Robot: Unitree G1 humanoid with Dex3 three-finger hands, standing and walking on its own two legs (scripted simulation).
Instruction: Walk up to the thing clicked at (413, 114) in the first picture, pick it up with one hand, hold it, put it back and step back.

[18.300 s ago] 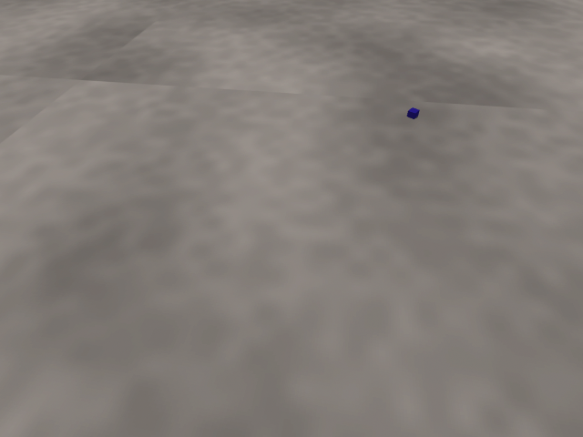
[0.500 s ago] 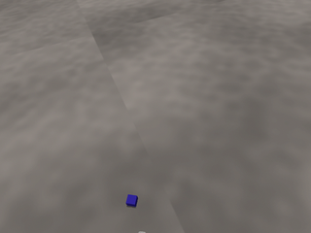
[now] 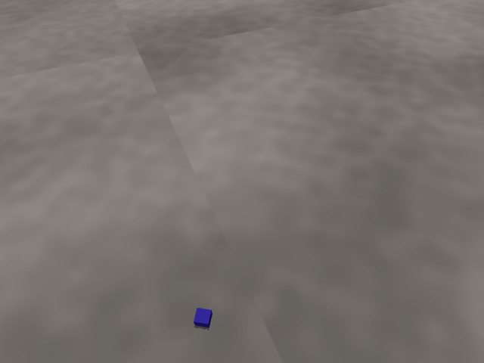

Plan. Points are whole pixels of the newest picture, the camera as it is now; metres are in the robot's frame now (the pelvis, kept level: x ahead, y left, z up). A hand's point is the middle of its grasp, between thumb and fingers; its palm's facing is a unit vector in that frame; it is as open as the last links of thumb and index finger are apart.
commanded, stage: walk up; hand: left
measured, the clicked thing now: (203, 317) +0.47 +0.20 -0.73
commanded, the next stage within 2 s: stand in 1.04 s
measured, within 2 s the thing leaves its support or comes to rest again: neither
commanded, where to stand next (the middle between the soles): +0.08 +0.03 m, yaw -1 degrees
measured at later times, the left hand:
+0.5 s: hand out of the picture +0.10 +0.26 -0.12, palm faces -0.05 -0.93 -0.36, open 7.4 cm
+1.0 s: hand out of the picture +0.10 +0.25 -0.12, palm faces -0.05 -0.93 -0.36, open 7.4 cm
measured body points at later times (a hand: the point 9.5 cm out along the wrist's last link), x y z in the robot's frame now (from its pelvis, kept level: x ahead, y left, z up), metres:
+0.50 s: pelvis +0.01 +0.00 +0.03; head +0.02 +0.00 +0.48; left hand +0.11 +0.31 -0.10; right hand +0.10 -0.31 -0.10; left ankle +0.03 +0.12 -0.72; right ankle +0.02 -0.14 -0.72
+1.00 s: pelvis +0.02 +0.00 +0.03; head +0.03 +0.00 +0.48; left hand +0.10 +0.30 -0.10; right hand +0.09 -0.30 -0.10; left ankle +0.03 +0.12 -0.72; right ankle +0.02 -0.14 -0.72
